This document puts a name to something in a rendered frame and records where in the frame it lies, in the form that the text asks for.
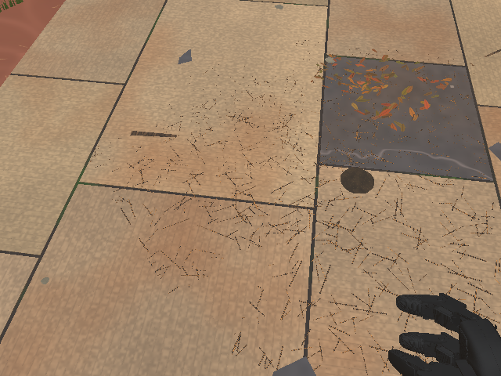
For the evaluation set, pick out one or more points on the right robot hand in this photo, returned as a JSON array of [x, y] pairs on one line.
[[476, 353]]

